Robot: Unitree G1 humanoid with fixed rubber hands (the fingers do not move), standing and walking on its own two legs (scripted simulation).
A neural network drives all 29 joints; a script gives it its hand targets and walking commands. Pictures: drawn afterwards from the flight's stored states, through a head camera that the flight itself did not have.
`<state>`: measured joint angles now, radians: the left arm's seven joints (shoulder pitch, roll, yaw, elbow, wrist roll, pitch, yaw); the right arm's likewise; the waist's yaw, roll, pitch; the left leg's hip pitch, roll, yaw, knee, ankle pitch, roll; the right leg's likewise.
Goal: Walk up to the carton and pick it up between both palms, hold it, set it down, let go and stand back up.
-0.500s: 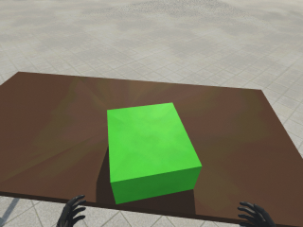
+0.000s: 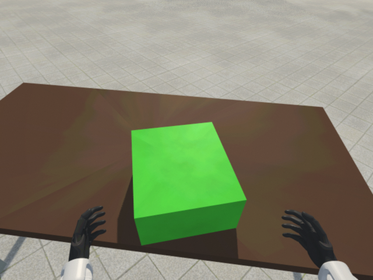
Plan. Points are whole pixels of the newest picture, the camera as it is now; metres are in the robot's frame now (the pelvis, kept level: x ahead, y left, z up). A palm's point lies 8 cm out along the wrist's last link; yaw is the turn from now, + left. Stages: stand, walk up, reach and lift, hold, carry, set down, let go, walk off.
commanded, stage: reach and lift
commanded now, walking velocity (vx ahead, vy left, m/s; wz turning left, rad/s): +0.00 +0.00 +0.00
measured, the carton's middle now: (180, 176) +0.46 +0.07 -0.07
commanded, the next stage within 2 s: none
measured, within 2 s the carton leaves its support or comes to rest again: neither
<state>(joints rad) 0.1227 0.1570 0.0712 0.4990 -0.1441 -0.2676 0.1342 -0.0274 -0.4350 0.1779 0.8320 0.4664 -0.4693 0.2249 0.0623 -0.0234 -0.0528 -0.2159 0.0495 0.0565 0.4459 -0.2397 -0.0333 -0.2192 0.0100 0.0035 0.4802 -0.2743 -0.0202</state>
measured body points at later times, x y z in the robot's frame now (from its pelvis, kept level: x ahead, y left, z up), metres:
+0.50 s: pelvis +0.01 +0.01 +0.01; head +0.01 +0.01 +0.46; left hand +0.27 +0.27 +0.02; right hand +0.34 -0.23 +0.03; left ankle -0.01 +0.14 -0.74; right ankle -0.01 -0.11 -0.74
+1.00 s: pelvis +0.00 +0.00 +0.01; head +0.03 +0.00 +0.45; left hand +0.32 +0.29 +0.06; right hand +0.42 -0.21 +0.08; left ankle -0.01 +0.14 -0.74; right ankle -0.01 -0.11 -0.74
